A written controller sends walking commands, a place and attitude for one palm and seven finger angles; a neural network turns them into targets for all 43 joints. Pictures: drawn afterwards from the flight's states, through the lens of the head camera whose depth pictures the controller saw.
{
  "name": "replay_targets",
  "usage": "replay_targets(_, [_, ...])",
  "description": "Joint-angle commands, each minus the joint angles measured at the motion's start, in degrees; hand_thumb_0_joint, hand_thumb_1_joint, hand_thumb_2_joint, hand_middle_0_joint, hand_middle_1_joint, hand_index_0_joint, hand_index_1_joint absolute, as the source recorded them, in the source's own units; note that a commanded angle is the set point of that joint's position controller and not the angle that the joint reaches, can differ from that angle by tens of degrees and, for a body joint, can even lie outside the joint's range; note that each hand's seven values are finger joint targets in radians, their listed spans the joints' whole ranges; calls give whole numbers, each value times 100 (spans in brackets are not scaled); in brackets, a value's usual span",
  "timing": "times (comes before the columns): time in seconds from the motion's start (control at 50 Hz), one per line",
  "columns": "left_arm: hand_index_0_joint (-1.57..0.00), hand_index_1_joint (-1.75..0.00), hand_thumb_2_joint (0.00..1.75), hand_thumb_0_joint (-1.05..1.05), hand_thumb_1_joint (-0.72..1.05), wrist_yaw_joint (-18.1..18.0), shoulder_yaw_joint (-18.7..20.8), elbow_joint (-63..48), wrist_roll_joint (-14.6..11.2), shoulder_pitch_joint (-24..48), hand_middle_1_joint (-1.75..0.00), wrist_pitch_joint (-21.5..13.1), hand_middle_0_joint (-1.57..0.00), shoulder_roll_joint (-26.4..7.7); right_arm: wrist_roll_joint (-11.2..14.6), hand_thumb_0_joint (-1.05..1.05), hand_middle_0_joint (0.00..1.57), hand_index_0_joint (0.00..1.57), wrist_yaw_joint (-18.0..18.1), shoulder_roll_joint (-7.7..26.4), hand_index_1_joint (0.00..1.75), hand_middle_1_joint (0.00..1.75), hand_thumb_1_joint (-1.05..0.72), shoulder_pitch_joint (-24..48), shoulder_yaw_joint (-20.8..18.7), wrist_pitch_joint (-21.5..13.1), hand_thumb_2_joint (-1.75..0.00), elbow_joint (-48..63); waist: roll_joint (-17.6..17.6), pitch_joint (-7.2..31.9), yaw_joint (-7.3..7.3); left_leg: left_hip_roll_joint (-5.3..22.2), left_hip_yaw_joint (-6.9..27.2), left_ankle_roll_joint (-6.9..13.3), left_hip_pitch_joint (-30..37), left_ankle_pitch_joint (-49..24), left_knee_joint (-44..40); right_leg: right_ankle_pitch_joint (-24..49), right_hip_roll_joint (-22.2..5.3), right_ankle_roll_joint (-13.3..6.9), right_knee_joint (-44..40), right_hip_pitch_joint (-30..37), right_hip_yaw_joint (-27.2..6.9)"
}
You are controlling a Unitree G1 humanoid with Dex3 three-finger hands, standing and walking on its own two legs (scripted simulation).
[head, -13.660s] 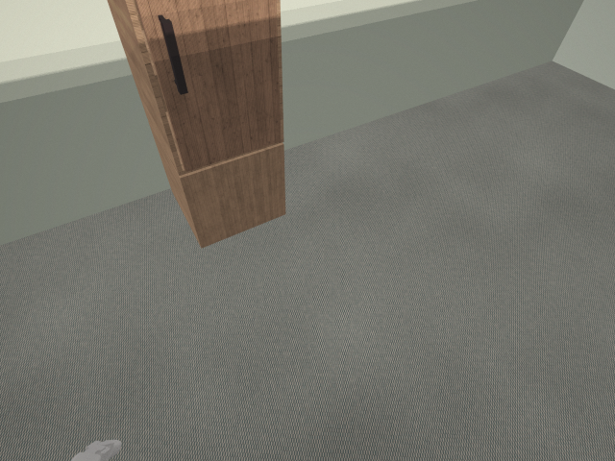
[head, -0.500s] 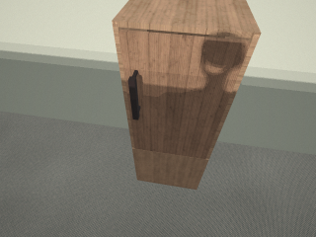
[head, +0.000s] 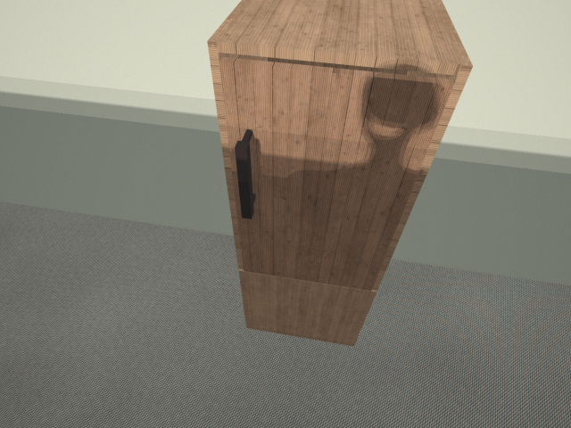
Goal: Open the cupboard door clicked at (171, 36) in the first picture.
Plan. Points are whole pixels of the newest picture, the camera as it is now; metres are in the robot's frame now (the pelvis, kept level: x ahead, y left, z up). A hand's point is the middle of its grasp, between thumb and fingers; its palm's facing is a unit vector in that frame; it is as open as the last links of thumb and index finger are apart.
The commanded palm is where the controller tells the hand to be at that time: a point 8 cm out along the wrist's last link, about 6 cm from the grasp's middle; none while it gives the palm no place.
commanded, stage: come to a stop and stand still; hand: left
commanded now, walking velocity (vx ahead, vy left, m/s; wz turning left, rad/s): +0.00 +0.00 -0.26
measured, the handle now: (247, 176) +0.55 +0.11 +0.03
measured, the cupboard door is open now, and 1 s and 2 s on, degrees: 0 0 0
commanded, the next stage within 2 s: look again from close up in 1.38 s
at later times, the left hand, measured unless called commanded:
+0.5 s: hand out of the picture +0.03 +0.18 -0.18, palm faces -0.05 -0.98 -0.21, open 7.3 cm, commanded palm none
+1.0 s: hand out of the picture +0.04 +0.17 -0.17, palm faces -0.04 -0.97 -0.25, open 7.3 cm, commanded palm none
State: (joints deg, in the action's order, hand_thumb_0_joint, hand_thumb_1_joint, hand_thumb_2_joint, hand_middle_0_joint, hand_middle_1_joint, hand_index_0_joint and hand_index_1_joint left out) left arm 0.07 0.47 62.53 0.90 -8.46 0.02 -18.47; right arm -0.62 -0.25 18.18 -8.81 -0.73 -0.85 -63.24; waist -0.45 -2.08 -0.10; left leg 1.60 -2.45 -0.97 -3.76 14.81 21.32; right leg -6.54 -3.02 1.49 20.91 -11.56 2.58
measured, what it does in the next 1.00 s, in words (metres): stands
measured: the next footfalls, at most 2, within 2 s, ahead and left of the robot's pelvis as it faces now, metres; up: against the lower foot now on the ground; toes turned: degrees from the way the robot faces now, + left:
none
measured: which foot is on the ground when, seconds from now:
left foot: down 0.00-1.00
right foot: down 0.00-1.00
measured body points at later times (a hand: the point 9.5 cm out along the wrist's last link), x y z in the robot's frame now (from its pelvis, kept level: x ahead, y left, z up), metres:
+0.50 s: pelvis +0.00 +0.00 -0.01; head +0.01 +0.01 +0.44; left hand +0.04 +0.24 -0.17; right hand -0.04 -0.22 -0.17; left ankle -0.03 +0.13 -0.74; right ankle +0.05 -0.14 -0.74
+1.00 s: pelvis +0.03 -0.01 -0.01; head +0.04 -0.05 +0.44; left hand +0.05 +0.22 -0.15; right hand +0.01 -0.22 -0.19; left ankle -0.03 +0.13 -0.74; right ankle +0.05 -0.14 -0.74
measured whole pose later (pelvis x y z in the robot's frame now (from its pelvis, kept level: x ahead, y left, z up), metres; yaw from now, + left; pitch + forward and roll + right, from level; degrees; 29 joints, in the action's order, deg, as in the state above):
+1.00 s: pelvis +0.03 -0.01 -0.01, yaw -3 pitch -1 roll +1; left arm -1.3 -0.1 65.0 0.8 -14.2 -1.0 -7.6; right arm -0.7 1.4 9.9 -17.7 0.0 -1.6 -61.4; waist 4.1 -2.7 -0.7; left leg 2.1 -5.7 -1.4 -4.9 19.8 25.7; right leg -13.4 -2.3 0.9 31.2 -17.1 -0.8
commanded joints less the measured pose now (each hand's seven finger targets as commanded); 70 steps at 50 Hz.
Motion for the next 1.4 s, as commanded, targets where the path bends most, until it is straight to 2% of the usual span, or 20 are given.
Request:
replay_targets(0.0, [-20,-30,90,0,90,-90,122,-331,-10,-102,-30,23,-20,-504,-37,0,20,20,127,627,30,30,-90,-133,-145,-15,-90,310,96,149,-22,683,355,82,-609,-527,-394,691,-384,-134,75,285,-512])
replay_targets(0.08, [-20,-30,90,0,90,-79,172,-493,23,-305,-30,126,-20,-420,-33,0,20,20,179,565,30,30,-90,-271,-212,66,-90,421,61,117,-29,788,216,112,-620,-557,-99,922,-288,-153,454,4,-549])
replay_targets(0.14, [-20,-30,90,0,90,-97,176,-535,24,-446,-30,88,-20,-357,-15,0,20,20,166,387,30,30,-90,-324,-211,75,-90,472,-47,179,-13,628,134,106,-801,-86,94,647,-346,-219,312,50,-804])
replay_targets(0.2, [-20,-30,90,0,90,-131,181,-503,12,-510,-30,25,-20,-361,10,0,20,20,153,108,30,30,-90,-538,-180,92,-90,384,-399,120,-72,391,6,63,-759,308,317,-91,-563,-342,-131,-147,-1164])
replay_targets(0.24, [-20,-30,90,0,90,-147,176,-497,4,-481,-30,9,-20,-270,9,0,20,20,152,11,30,30,-90,-706,-168,71,-90,273,-189,53,-100,421,72,84,-670,237,182,-402,-475,-330,-181,-284,-1090])
replay_targets(0.32, [-20,-30,90,0,90,-171,162,-392,0,-623,-30,-16,-20,-8,1,0,20,20,164,-141,30,30,-90,-830,-166,-5,-90,131,61,-82,-15,554,204,130,-843,63,-126,-165,-311,-251,-3,-64,-788])
replay_targets(0.42, [-20,-30,90,0,90,-199,151,-280,-7,-775,-30,-46,-20,173,7,0,20,20,194,-236,30,30,-90,-1036,-190,-50,-90,21,158,-44,16,594,246,148,-887,-134,-238,368,-263,-246,193,176,-630])
replay_targets(0.44, [-20,-30,90,0,90,-447,72,4,-15,-1331,-30,-96,-20,186,18,0,20,20,183,-133,30,30,-90,-583,-155,-145,-90,414,421,77,188,706,-254,27,-923,-1031,749,2401,-569,-310,834,149,-676])
replay_targets(0.46, [-20,-30,90,0,90,-370,90,-183,-43,-1106,-30,-135,-20,-43,18,0,20,20,182,-482,30,30,-90,-955,-106,-64,-90,526,611,373,-12,292,-52,7,-1009,554,382,638,-617,-440,537,110,-950])
replay_targets(0.48, [-20,-30,90,0,90,-300,79,-255,-9,-946,-30,-115,-20,18,-3,0,20,20,155,-488,30,30,-90,-1195,-81,-75,-90,505,746,188,-61,397,139,93,-1034,472,118,-753,-378,-473,585,-290,-848])
replay_targets(0.52, [-20,-30,90,0,90,-230,37,-320,19,-823,-30,-32,-20,271,-73,0,20,20,139,-424,30,30,-90,-1286,-75,-107,-90,644,1179,-301,2,745,448,292,-1466,524,-401,-974,32,-339,979,-475,-282])
replay_targets(0.56, [-20,-30,90,0,90,-182,3,-255,24,-911,-30,-33,-20,401,-49,0,20,20,165,-334,30,30,-90,-1202,-82,-102,-90,763,692,-450,80,746,495,365,-1610,675,-493,-740,65,-307,985,-386,-282])
replay_targets(0.6, [-20,-30,90,0,90,-173,-11,-197,6,-964,-30,-61,-20,432,-34,0,20,20,162,-322,30,30,-90,-1311,-66,-93,-90,763,162,-517,57,622,470,355,-1562,827,-451,-692,17,-330,791,-384,-476])
replay_targets(0.66, [-20,-30,90,0,90,-170,-7,-121,-12,-949,-30,-102,-20,431,-36,0,20,20,163,-348,30,30,-90,-1427,-45,-98,-90,674,19,-541,9,513,368,339,-1323,626,-418,-629,-45,-333,653,-454,-611])
replay_targets(0.72, [-20,-30,90,0,90,-180,14,-72,-19,-940,-30,-137,-20,415,-34,0,20,20,177,-443,30,30,-90,-1517,-16,-115,-90,573,101,-460,-37,481,285,321,-1079,249,-388,-371,-99,-354,604,-425,-669])
replay_targets(0.8, [-20,-30,90,0,90,-196,35,-4,-23,-935,-30,-192,-20,379,-25,0,20,20,191,-440,30,30,-90,-1524,-3,-122,-90,449,-330,-233,-77,391,135,269,-757,-103,-125,123,-235,-363,523,-349,-792])
replay_targets(0.92, [-20,-30,90,0,90,-205,96,42,-21,-808,-30,-208,-20,330,-37,0,20,20,213,-494,30,30,-90,-1456,-4,-127,-90,298,-26,-102,-66,406,83,225,-613,-460,-119,634,-276,-397,627,-150,-737])
replay_targets(1.06, [-20,-30,90,0,90,-192,142,44,-20,-637,-30,-213,-20,185,-36,0,20,20,230,-386,30,30,-90,-1321,-35,-120,-90,221,25,43,-46,425,39,178,-528,-639,-69,1007,-329,-429,617,42,-731])
replay_targets(1.22, [-20,-30,90,0,90,-178,167,-3,-25,-434,-30,-187,-20,108,-44,0,20,20,231,-358,30,30,-90,-1227,-40,-96,-90,152,6,-7,-32,449,61,150,-525,-512,-175,723,-320,-441,438,90,-703])
replay_targets(1.38, [-20,-30,90,0,90,-172,204,-70,-23,-335,-30,-193,-20,-1,-39,0,20,20,232,-230,30,30,-90,-1139,-66,-106,-90,145,8,87,-18,467,49,130,-468,-618,-151,889,-343,-447,404,193,-706])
